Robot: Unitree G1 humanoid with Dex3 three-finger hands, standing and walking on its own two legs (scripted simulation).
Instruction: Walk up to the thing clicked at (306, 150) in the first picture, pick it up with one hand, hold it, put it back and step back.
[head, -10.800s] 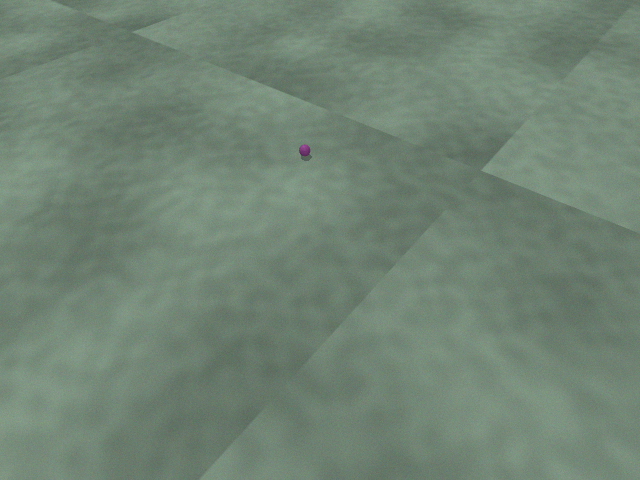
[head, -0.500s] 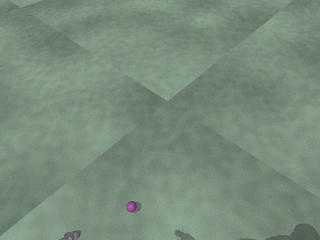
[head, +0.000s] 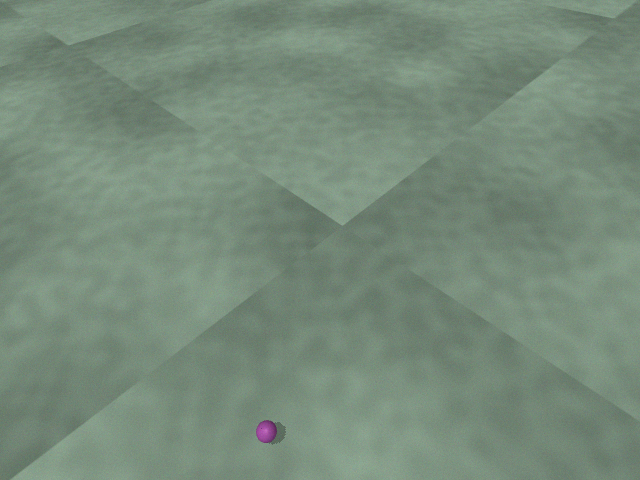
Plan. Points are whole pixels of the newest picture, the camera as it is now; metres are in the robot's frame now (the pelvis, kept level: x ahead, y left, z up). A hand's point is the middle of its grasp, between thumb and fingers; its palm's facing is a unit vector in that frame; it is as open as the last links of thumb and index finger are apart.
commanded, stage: walk up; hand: left
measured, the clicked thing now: (266, 431) +0.42 +0.24 -0.75
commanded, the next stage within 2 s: none
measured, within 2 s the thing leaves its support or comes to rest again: neither
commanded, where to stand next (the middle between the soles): +0.04 +0.00 m, yaw -1 degrees
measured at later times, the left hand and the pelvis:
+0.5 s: hand out of the picture +0.08 +0.25 -0.16, palm faces -0.01 -0.94 -0.33, open 7.4 cm; pelvis +0.00 +0.00 +0.00, yaw +0 degrees
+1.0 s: hand out of the picture +0.05 +0.31 -0.18, palm faces -0.07 -0.94 -0.33, open 7.4 cm; pelvis -0.05 +0.03 -0.02, yaw -1 degrees
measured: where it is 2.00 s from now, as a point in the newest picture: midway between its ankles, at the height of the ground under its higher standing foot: outside the picture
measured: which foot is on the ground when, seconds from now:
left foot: down 0.00-1.00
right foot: down 0.00-0.80, up 0.82-1.00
